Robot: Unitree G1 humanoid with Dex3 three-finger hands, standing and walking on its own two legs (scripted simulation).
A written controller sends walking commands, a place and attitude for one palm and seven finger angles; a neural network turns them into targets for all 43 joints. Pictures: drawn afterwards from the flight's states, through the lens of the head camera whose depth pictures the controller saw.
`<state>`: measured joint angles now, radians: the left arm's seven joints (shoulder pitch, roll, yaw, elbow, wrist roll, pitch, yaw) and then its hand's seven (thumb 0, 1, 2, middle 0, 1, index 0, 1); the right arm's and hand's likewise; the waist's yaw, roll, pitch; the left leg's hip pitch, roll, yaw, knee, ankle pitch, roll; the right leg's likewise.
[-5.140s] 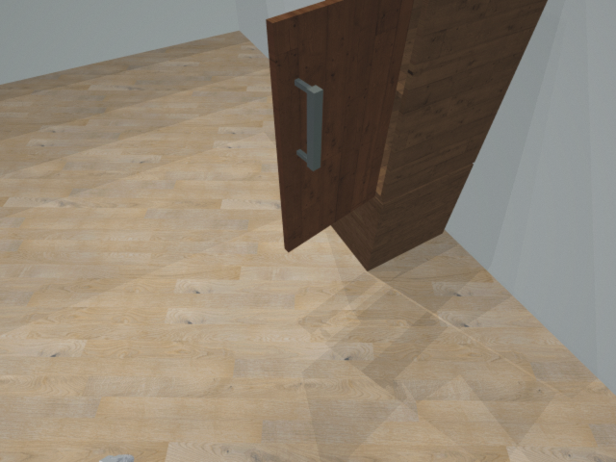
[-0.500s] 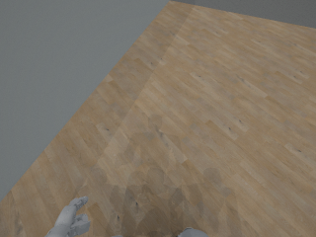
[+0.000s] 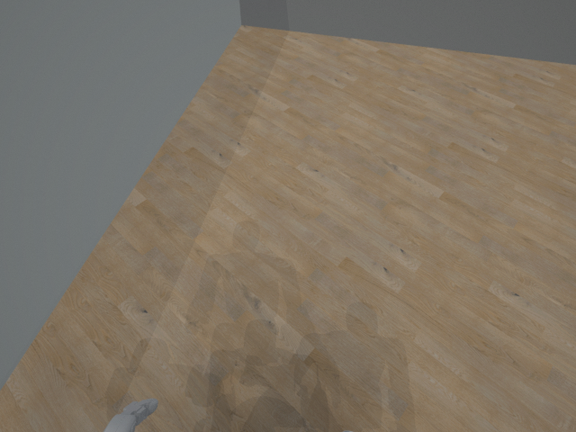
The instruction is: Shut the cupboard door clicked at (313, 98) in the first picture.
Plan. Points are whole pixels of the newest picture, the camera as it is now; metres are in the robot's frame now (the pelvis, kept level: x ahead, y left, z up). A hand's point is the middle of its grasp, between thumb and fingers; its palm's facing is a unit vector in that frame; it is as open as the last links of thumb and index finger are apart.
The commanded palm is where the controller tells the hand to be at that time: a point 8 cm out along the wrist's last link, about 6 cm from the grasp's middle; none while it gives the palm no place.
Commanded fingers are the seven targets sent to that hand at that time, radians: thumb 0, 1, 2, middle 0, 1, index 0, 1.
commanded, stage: walk to a spot facing it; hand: left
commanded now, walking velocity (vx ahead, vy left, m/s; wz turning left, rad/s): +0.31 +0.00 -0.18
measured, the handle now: out of the picture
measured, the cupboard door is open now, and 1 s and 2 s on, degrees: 100 100 100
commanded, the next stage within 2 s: none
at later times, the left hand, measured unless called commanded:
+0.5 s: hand (186, 354) +0.26 +0.18 -0.15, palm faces +0.17 -0.96 -0.21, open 7.4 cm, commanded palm none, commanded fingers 0.00 0.90 0.90 -0.20 -0.30 -0.20 -0.30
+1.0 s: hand (178, 374) +0.23 +0.19 -0.15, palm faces +0.48 -0.84 -0.26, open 7.4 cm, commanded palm none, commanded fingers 0.00 0.90 0.90 -0.20 -0.30 -0.20 -0.30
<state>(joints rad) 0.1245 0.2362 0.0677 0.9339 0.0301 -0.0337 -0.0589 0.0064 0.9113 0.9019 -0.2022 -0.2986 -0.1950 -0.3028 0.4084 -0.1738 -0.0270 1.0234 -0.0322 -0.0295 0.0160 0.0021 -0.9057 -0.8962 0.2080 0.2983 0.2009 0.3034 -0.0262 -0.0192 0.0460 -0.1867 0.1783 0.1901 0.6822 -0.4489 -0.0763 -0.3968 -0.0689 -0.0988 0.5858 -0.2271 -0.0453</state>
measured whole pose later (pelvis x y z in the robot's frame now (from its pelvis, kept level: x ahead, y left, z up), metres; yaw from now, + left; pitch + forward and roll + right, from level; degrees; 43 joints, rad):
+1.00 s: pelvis +0.24 -0.05 +0.01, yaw +28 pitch +0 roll -1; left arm 0.15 0.25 0.07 0.89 0.01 0.05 0.00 0.01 0.91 0.90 -0.20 -0.30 -0.20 -0.30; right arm 0.15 -0.25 -0.05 0.91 -0.03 0.06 0.01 0.00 -0.90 -0.90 0.21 0.30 0.20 0.30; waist 0.00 0.02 0.10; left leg -0.34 0.04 -0.05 0.60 -0.26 -0.02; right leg -0.38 -0.06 -0.04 0.79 -0.44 0.07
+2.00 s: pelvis +0.27 -0.07 +0.01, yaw +65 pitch +1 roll -1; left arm 0.16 0.26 0.07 0.91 0.01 0.07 0.01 0.01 0.91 0.90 -0.20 -0.30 -0.20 -0.30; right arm 0.18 -0.21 -0.05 0.89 -0.03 0.03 0.01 0.00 -0.90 -0.90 0.20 0.30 0.20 0.30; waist -0.01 -0.05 0.10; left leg -0.34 -0.01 -0.01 0.61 -0.29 0.03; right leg -0.47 -0.09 -0.04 1.05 -0.48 0.09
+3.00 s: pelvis +0.31 -0.06 +0.01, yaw +102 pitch +0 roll +0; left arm 0.17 0.21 0.04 0.87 0.02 0.01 0.01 0.00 0.91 0.90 -0.20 -0.30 -0.20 -0.30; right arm 0.19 -0.26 -0.09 0.94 -0.03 0.09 0.04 0.00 -0.90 -0.90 0.20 0.30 0.20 0.30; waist -0.03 0.03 0.07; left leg -0.50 -0.01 -0.03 1.08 -0.42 -0.04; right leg -0.20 -0.07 -0.10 0.50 -0.31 0.03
